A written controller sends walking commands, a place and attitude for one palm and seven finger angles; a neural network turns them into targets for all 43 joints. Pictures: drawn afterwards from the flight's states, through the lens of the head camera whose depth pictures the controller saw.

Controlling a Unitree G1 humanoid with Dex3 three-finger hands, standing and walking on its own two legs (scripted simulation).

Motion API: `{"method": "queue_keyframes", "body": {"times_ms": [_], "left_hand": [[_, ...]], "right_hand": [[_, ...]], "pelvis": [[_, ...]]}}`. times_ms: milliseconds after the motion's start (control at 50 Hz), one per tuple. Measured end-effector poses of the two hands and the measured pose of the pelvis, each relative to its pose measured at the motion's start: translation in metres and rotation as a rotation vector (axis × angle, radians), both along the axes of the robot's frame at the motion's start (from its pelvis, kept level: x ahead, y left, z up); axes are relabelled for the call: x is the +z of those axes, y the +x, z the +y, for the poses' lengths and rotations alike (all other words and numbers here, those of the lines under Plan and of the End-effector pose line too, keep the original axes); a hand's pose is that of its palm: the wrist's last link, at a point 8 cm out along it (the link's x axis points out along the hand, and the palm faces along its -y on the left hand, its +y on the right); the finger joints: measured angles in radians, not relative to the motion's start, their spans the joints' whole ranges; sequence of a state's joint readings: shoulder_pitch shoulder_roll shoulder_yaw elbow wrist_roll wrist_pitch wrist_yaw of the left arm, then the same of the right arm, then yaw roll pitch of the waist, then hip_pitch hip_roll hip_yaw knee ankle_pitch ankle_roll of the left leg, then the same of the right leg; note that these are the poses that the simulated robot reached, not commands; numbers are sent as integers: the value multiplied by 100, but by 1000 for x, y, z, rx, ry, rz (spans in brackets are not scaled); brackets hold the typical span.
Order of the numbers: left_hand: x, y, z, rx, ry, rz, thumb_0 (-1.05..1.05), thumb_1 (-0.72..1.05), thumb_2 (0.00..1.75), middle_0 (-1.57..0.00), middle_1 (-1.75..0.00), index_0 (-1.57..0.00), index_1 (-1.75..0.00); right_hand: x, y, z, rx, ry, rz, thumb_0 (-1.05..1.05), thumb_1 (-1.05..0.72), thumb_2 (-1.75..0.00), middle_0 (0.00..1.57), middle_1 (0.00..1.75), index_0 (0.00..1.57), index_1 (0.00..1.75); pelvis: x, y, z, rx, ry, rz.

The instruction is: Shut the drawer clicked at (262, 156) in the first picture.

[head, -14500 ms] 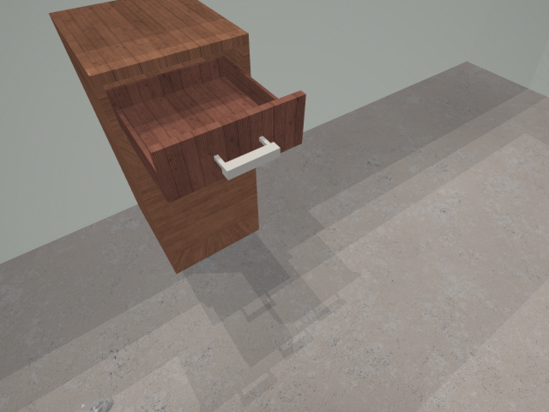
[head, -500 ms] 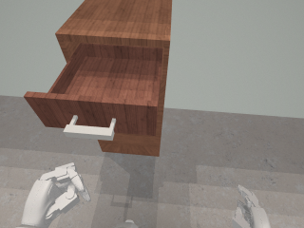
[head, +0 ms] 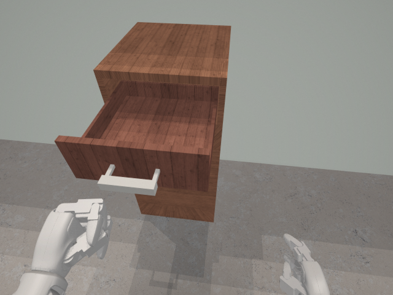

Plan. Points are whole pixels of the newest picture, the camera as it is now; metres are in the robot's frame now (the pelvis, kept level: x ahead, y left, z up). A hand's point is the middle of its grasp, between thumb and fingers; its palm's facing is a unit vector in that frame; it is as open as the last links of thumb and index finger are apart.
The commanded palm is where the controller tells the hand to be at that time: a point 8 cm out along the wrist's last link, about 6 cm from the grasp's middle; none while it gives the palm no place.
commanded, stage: raise the hand and make a fist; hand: left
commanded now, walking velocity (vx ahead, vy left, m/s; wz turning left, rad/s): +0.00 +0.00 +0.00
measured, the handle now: (131, 177) +0.36 +0.20 +0.03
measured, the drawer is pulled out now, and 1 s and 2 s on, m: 0.28 0.28 0.28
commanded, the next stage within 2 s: bring the fist close to the handle in 0.34 s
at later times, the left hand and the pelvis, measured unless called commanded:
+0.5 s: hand (112, 235) +0.19 +0.16 +0.12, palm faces +0.00 -1.00 -0.09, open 3.3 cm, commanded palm +0.15 +0.22 +0.12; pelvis +0.01 -0.04 +0.01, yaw +0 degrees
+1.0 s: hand (117, 228) +0.22 +0.17 +0.07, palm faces -0.01 -1.00 -0.05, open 3.3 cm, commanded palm +0.20 +0.22 +0.07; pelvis +0.00 -0.02 +0.00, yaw -1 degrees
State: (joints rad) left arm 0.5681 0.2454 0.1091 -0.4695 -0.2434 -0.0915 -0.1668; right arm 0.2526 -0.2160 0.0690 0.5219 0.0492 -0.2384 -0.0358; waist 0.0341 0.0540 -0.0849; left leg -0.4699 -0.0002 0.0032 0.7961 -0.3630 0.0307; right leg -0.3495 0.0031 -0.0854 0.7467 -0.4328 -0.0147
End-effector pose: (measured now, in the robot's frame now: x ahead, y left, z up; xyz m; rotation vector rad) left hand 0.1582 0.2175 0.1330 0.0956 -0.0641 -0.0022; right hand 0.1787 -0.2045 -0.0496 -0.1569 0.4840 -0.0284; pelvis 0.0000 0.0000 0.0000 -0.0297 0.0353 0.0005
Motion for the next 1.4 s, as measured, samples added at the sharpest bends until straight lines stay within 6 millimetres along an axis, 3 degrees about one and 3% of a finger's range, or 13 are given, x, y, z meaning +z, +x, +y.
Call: {"method": "queue_keyframes", "body": {"times_ms": [220,340,440,660,1100,1400], "left_hand": [[-15,9,-5,-8,-5,111,2,90,90,-140,-159,-140,-160],[-1,7,2,39,19,32,2,89,90,-140,-159,-140,-160],[-5,7,-3,28,2,52,2,90,90,-140,-160,-140,-160],[-24,11,-2,39,-21,84,2,89,90,-140,-160,-140,-160],[-69,51,5,-36,-58,98,2,90,90,-140,-160,-140,-160],[-98,77,2,-41,-64,85,2,90,90,-140,-160,-140,-160]], "right_hand": [[-3,-16,-40,-87,-24,29,1,-90,-90,21,30,20,30],[-1,-12,-56,-96,-33,13,1,-90,-90,21,30,20,30],[0,-2,-62,-90,-24,-19,1,-90,-90,20,30,20,30],[2,9,-62,-68,-33,-26,1,-90,-90,21,30,20,30],[-27,-30,-51,-114,-77,147,1,-90,-90,21,30,20,30],[-47,-33,-34,-96,-81,203,1,-90,-90,21,30,20,30]], "pelvis": [[6,4,-18,-9,15,-4],[7,8,-28,-6,17,-5],[8,10,-33,-2,19,-5],[7,10,-38,2,26,7],[-5,2,-14,-13,14,83],[-23,-3,-1,-18,3,147]]}}
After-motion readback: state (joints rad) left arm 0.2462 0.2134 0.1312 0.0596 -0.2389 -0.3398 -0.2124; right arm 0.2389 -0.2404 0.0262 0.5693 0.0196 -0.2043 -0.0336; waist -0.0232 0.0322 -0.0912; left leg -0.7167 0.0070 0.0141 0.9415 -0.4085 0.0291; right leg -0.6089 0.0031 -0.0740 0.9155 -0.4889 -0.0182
